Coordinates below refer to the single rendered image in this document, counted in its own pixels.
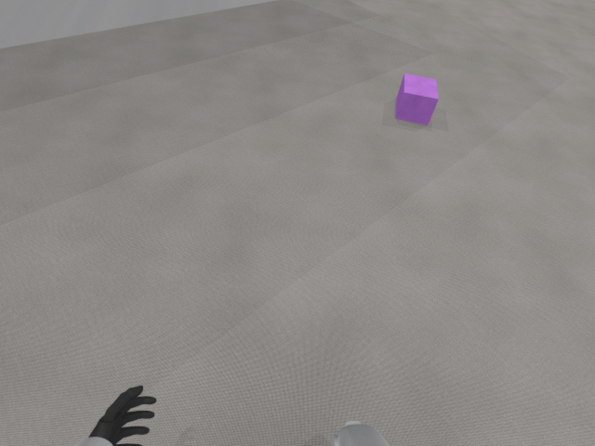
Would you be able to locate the carton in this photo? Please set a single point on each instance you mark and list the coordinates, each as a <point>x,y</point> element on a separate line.
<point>416,99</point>

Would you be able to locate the robot left hand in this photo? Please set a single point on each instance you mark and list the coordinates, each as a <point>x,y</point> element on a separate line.
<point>117,415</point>

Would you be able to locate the robot right thigh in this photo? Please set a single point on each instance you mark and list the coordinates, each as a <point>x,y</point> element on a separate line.
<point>358,435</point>

